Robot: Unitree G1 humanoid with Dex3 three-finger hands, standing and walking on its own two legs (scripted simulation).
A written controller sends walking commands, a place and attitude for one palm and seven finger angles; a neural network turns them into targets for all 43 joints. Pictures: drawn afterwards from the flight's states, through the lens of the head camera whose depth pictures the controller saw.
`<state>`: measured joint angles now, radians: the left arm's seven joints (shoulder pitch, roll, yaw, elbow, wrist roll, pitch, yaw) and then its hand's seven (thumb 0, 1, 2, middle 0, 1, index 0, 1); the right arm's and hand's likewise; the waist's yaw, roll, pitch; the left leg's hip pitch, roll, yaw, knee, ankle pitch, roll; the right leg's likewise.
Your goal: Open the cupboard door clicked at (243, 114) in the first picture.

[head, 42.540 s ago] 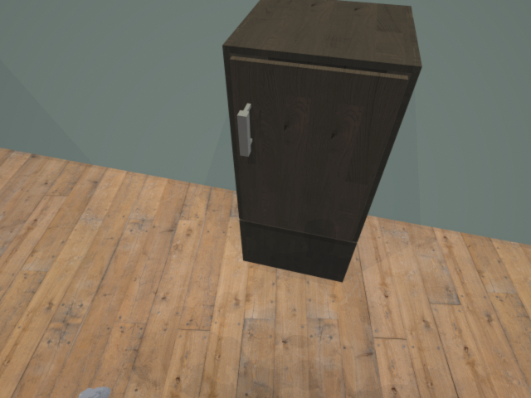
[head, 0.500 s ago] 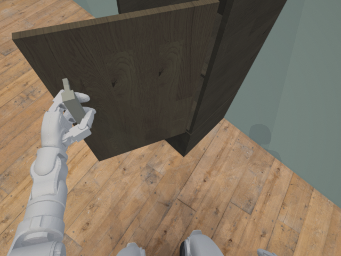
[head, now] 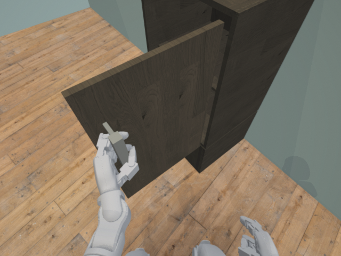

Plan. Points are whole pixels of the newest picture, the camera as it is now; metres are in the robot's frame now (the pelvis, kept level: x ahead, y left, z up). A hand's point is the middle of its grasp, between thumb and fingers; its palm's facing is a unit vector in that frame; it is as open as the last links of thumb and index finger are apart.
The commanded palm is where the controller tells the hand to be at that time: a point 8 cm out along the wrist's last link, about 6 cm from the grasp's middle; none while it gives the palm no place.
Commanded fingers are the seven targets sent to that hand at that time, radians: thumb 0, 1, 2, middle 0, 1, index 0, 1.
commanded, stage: pull the door open along its arc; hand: left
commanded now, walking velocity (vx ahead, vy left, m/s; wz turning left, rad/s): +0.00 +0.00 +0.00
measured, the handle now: (117, 145) +0.36 +0.15 +0.04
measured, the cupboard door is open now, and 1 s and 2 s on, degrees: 90 92 96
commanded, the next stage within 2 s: open thumb and fingers to let go in 0.02 s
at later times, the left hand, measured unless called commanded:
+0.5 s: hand (138, 166) +0.31 +0.09 +0.04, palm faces +0.35 -0.94 +0.00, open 9.7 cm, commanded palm +0.27 +0.14 +0.04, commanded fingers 0.00 -0.50 0.30 -0.30 -1.20 -0.30 -1.20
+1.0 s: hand (136, 165) +0.31 +0.09 +0.04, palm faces +0.30 -0.95 +0.00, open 14.8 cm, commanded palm +0.27 +0.13 +0.04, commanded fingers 0.00 -0.50 0.30 -0.15 -0.30 -0.15 -0.30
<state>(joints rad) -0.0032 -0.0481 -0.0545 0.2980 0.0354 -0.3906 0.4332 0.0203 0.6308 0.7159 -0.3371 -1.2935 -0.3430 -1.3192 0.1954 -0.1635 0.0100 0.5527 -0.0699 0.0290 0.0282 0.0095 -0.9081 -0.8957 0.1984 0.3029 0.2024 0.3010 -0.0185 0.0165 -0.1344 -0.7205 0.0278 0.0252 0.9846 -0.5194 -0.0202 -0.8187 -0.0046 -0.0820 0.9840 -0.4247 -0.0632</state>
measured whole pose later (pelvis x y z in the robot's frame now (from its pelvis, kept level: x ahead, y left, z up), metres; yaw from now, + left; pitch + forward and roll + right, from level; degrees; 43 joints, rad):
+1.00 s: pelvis -0.03 +0.02 -0.01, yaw +1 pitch +14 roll +0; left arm -0.14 -0.09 -0.15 0.44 0.08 -0.43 0.53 -0.01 -0.50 0.30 -0.36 -0.69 -0.34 -0.70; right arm 0.20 -0.19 0.00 0.61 -0.09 -0.02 0.02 0.01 -0.91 -0.90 0.20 0.30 0.20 0.30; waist -0.01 0.02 -0.13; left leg -0.78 0.00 0.03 1.03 -0.50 0.01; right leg -0.85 -0.03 -0.08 1.00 -0.39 -0.04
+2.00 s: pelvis -0.01 +0.02 -0.02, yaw +1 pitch +14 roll +0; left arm 0.36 0.15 -0.05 -0.07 -0.13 -0.34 -0.13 -0.01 -0.50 0.30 -0.16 -0.30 -0.17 -0.31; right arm 0.24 -0.23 0.02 0.44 0.00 -0.08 -0.02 0.01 -0.91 -0.90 0.20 0.30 0.20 0.30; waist 0.01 0.03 -0.13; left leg -0.79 0.00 0.01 1.11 -0.56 0.01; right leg -0.86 -0.03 -0.09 1.08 -0.46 -0.04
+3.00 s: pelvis +0.01 +0.05 +0.03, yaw +1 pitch +5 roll -2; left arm 0.58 0.29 0.12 -0.42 -0.08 -0.06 0.03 -0.01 -0.32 0.38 -0.16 -0.30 -0.16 -0.30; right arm 0.29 -0.23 0.05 0.46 0.02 -0.14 -0.09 0.01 -0.91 -0.90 0.20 0.30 0.20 0.30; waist 0.03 0.06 -0.11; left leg -0.45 0.00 0.01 0.85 -0.49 0.04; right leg -0.51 -0.02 -0.08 0.79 -0.36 0.00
